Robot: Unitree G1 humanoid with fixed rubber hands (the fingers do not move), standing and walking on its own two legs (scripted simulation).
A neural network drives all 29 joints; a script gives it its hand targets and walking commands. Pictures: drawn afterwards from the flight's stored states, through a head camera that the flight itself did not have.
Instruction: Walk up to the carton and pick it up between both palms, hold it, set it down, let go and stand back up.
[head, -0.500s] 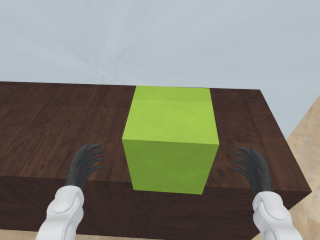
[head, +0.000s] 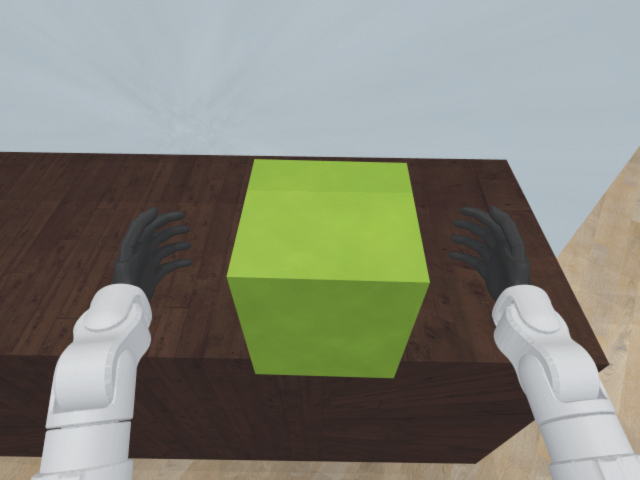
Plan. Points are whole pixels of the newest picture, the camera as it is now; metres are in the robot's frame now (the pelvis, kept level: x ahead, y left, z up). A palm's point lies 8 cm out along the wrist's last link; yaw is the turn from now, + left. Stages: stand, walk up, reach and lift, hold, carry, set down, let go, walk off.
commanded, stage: reach and lift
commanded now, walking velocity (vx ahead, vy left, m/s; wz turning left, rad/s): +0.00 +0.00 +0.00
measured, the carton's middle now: (327, 273) +0.40 +0.01 +0.02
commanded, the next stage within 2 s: none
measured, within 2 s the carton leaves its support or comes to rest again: neither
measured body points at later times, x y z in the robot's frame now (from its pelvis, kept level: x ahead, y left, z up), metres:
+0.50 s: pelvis -0.01 +0.00 +0.00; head +0.00 +0.01 +0.45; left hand +0.40 +0.22 +0.18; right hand +0.40 -0.20 +0.17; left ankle -0.02 +0.13 -0.75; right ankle -0.01 -0.11 -0.75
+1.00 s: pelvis -0.01 +0.00 +0.00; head +0.00 +0.02 +0.45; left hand +0.40 +0.22 +0.10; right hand +0.41 -0.18 +0.10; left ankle -0.02 +0.13 -0.75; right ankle -0.01 -0.11 -0.75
